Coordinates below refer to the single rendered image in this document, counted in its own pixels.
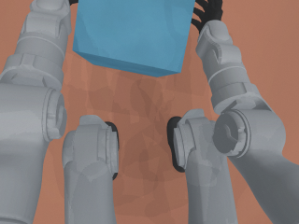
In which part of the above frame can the carton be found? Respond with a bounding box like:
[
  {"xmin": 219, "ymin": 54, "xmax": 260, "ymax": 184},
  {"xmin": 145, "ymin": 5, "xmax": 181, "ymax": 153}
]
[{"xmin": 72, "ymin": 0, "xmax": 195, "ymax": 77}]

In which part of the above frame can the robot right upper arm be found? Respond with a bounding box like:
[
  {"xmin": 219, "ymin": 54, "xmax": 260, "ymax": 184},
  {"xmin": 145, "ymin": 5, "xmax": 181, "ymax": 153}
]
[{"xmin": 212, "ymin": 108, "xmax": 299, "ymax": 224}]

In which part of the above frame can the robot right hand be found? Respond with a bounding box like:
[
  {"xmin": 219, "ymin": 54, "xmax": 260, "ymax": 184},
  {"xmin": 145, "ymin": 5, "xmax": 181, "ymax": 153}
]
[{"xmin": 191, "ymin": 0, "xmax": 223, "ymax": 34}]

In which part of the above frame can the right robot forearm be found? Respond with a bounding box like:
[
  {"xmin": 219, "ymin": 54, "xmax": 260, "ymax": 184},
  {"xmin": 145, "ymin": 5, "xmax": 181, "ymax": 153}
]
[{"xmin": 195, "ymin": 20, "xmax": 276, "ymax": 115}]

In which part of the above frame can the right robot shin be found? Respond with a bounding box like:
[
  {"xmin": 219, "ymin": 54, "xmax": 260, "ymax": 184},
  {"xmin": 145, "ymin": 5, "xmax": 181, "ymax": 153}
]
[{"xmin": 179, "ymin": 108, "xmax": 216, "ymax": 168}]

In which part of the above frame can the robot left upper arm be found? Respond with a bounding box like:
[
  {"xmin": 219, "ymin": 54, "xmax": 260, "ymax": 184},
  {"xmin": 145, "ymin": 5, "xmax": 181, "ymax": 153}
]
[{"xmin": 0, "ymin": 83, "xmax": 67, "ymax": 224}]

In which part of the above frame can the left robot forearm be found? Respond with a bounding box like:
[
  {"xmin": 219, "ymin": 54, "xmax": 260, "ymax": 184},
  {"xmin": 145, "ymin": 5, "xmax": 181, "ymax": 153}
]
[{"xmin": 0, "ymin": 0, "xmax": 72, "ymax": 91}]

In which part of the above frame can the robot right foot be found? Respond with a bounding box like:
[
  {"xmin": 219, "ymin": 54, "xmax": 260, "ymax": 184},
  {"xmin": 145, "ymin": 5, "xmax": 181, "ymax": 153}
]
[{"xmin": 166, "ymin": 116, "xmax": 185, "ymax": 173}]

